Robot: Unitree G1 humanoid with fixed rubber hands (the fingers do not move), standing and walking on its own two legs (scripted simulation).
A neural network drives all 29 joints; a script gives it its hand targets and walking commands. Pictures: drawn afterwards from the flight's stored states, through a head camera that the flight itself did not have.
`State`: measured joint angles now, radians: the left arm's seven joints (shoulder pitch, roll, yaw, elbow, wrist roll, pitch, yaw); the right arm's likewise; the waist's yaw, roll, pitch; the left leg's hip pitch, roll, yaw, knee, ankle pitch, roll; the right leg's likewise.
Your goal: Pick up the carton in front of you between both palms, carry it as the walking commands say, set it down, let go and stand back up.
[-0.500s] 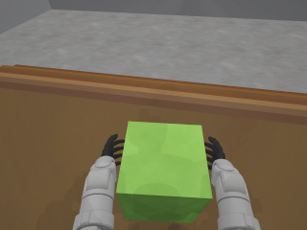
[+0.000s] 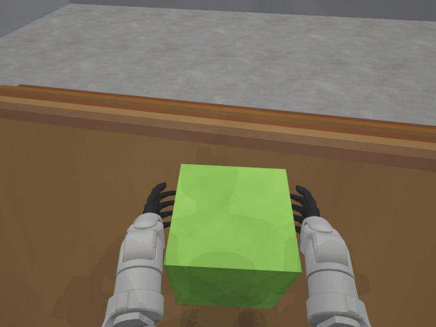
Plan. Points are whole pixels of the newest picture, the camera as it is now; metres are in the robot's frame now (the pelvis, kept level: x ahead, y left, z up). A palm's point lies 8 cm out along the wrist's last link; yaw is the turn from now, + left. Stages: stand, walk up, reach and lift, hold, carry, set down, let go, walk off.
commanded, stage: reach and lift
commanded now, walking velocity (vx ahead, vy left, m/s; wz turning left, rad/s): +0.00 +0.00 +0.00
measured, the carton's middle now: (228, 240) +0.31 +0.01 -0.04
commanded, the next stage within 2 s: hold in 0.46 s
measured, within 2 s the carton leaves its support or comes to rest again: neither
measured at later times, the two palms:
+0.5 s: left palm (151, 216) +0.30 +0.15 +0.05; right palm (311, 220) +0.31 -0.15 +0.04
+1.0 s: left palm (149, 219) +0.29 +0.15 +0.06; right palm (315, 224) +0.29 -0.15 +0.05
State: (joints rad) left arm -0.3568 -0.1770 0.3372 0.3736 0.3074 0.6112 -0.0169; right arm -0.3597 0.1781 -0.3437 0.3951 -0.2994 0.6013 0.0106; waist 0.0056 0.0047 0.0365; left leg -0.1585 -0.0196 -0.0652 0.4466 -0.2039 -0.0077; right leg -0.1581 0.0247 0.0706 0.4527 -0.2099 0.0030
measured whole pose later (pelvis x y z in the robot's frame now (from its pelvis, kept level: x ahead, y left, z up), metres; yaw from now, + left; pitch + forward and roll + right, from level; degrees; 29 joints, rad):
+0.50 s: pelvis +0.01 +0.00 +0.00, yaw +0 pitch -6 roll +0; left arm -0.29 -0.16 0.25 0.28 0.28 0.69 -0.01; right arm -0.29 0.16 -0.26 0.30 -0.28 0.68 0.01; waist 0.00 0.01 0.03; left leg -0.08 -0.02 -0.06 0.38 -0.19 0.00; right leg -0.08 0.02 0.07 0.39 -0.20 0.00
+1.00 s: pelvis +0.00 +0.00 +0.00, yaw +0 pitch -9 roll +0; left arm -0.33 -0.17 0.27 0.27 0.29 0.75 -0.01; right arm -0.32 0.17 -0.28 0.28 -0.29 0.74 0.01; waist 0.00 0.01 0.04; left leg -0.07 -0.02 -0.07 0.41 -0.19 0.00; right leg -0.07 0.02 0.07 0.41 -0.19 0.01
